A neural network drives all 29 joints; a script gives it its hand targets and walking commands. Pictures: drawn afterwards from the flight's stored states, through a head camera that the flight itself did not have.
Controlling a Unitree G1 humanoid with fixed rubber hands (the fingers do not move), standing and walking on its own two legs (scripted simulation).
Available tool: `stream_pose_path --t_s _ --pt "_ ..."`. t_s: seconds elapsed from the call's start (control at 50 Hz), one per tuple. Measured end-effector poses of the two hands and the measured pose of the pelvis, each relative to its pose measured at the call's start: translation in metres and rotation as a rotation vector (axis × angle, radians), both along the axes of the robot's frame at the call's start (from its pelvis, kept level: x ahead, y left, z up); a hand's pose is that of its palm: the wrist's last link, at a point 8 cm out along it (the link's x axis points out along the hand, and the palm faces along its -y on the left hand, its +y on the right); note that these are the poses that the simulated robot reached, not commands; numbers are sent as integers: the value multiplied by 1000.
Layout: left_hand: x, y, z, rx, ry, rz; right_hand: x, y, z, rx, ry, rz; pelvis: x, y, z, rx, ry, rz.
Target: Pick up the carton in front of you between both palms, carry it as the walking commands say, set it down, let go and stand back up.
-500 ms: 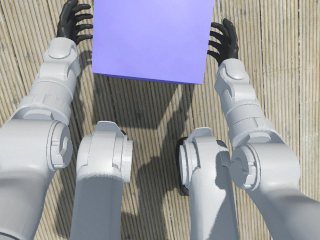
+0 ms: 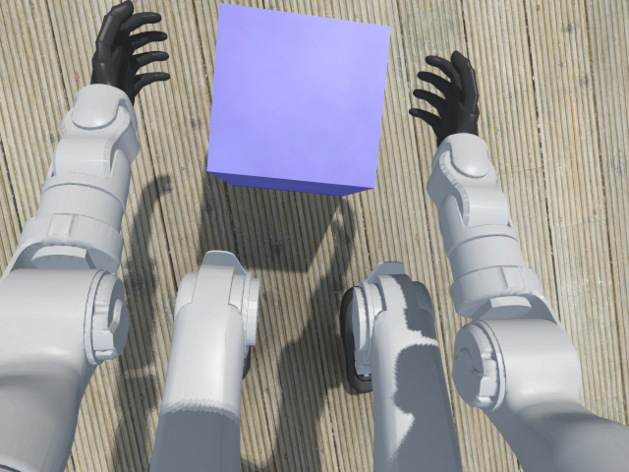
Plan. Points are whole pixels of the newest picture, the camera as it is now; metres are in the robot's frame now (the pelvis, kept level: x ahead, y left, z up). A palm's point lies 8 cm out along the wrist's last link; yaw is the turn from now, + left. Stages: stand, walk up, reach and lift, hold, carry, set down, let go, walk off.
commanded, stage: set down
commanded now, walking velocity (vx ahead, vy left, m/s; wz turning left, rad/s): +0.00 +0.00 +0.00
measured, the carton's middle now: (295, 122) +0.52 +0.05 -0.31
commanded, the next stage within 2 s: let go in 0.70 s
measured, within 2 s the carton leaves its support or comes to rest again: neither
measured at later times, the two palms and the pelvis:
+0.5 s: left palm out of the picture +0.50 +0.26 +0.01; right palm (562, 84) +0.49 -0.14 +0.02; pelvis +0.02 +0.00 +0.13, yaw +1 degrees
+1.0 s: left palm out of the picture +0.41 +0.27 +0.14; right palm out of the picture +0.42 -0.16 +0.15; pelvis +0.07 +0.01 +0.26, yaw +4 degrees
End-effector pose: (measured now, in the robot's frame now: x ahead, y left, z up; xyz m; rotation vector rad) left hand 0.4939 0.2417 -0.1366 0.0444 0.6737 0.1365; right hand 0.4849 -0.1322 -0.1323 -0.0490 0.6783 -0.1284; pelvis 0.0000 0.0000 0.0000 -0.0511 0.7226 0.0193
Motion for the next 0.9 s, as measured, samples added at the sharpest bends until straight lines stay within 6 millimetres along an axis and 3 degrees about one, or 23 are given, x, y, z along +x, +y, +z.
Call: stream_pose_path --t_s 0.32,0.72,0.8,0.9 --pt "3 10 91 10 -19 -18 4 -10 92 -14 -33 -14 11 2 76 -2 80 10" --pt "3 14 216 5 -14 -35 1 -13 217 -16 -27 -7 39 5 186 7 53 26" --pt "-6 17 234 32 2 -40 -5 -11 235 -31 -19 18 45 6 206 11 39 27" --pt "-37 22 254 75 46 -35 -29 -15 255 -68 28 85 56 7 233 19 -3 34"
